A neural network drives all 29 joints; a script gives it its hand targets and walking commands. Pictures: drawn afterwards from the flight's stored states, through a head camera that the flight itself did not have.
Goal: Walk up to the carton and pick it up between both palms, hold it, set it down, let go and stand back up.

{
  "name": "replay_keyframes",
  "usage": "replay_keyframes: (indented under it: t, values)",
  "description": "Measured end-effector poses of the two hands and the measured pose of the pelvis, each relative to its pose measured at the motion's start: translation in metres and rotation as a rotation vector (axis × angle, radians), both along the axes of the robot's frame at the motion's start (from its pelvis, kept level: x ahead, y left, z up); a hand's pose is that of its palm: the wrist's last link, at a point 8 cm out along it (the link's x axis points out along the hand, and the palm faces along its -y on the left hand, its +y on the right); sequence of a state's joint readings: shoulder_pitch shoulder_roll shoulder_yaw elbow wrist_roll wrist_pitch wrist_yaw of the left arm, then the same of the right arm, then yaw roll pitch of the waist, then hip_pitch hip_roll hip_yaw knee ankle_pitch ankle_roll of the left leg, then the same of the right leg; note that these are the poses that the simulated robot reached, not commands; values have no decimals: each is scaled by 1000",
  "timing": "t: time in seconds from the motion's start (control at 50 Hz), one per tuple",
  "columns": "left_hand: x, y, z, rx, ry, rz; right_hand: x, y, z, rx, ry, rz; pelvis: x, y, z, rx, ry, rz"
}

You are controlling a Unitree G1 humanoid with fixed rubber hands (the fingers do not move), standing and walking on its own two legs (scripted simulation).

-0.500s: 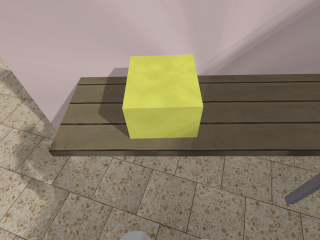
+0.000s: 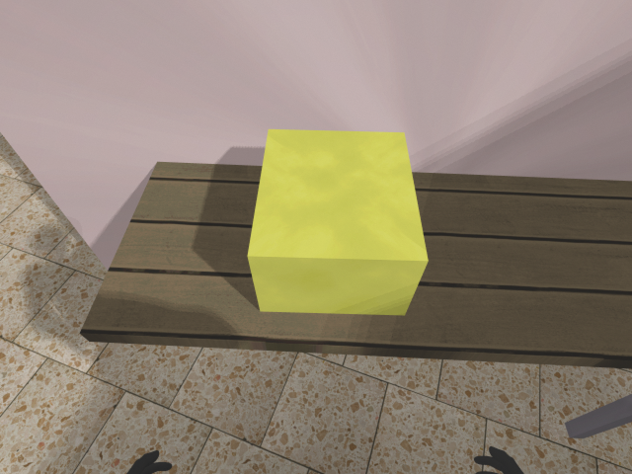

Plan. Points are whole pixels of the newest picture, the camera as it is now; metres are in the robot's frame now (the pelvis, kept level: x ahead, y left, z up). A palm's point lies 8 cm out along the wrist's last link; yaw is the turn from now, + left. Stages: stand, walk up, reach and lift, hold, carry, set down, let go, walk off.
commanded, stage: stand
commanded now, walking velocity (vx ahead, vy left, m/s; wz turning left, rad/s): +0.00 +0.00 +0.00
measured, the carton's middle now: (334, 219) +0.48 -0.01 +0.00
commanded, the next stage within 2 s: none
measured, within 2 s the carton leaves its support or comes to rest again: neither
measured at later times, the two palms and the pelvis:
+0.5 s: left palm out of the picture +0.10 +0.26 -0.11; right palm out of the picture +0.13 -0.25 -0.11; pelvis +0.01 +0.00 +0.00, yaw +2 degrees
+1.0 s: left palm out of the picture +0.11 +0.28 -0.11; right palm out of the picture +0.13 -0.24 -0.10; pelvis +0.01 +0.02 +0.00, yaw -1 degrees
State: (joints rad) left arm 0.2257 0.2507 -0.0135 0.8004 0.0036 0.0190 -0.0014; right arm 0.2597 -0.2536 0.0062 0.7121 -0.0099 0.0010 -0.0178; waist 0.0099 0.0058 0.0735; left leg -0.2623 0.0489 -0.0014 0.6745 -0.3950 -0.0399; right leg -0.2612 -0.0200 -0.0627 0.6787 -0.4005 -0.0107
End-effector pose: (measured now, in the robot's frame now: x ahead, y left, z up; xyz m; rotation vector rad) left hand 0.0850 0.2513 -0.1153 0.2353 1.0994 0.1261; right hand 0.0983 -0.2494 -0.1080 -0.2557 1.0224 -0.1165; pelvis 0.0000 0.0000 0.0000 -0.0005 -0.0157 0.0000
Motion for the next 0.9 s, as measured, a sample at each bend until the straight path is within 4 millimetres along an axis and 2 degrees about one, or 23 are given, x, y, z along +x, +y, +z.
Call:
replay_keyframes:
  t: [0.12, 0.24, 0.34, 0.58, 0.72, 0.9]
  values:
    - [27, 1, 9, 18, -45, -8, 10, -9, 0, -9, 4, -4, 8, -5, 0, 1, -1, 2]
    - [37, -2, 10, 16, -60, -8, 12, -17, -1, -18, 12, -9, 12, -10, -1, 1, -7, 7]
    - [34, -3, 8, 22, -68, 0, 16, -20, -4, -32, 36, -4, 10, -8, -3, -9, -1, 34]
    - [10, 17, -1, -3, -15, 31, 34, 5, 5, -17, 10, 24, 14, 10, -1, -8, 2, 19]
    - [14, 28, -2, 3, -34, 23, 42, 14, 9, -17, -29, 17, 18, 18, -3, -7, -7, 0]
    - [26, 29, 5, 6, -80, -5, 40, 13, 12, -15, -58, -9, 18, 22, -2, -7, -18, -16]
